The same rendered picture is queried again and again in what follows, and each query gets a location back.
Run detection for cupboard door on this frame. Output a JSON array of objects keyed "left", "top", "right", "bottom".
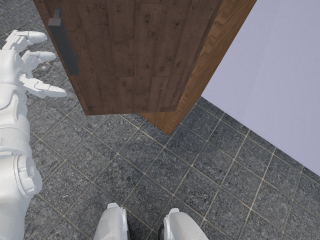
[{"left": 33, "top": 0, "right": 223, "bottom": 116}]

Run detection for robot left hand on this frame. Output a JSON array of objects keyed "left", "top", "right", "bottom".
[{"left": 0, "top": 30, "right": 67, "bottom": 99}]

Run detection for left robot upper arm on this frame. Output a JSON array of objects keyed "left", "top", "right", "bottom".
[{"left": 0, "top": 154, "right": 43, "bottom": 240}]

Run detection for handle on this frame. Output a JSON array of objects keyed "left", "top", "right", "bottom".
[{"left": 48, "top": 6, "right": 79, "bottom": 76}]

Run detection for left robot thigh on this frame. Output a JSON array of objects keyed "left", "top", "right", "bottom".
[{"left": 93, "top": 207, "right": 128, "bottom": 240}]

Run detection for left robot shin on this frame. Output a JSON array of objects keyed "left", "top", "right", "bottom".
[{"left": 107, "top": 202, "right": 128, "bottom": 240}]

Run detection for left robot forearm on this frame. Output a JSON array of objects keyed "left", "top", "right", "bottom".
[{"left": 0, "top": 83, "right": 32, "bottom": 159}]

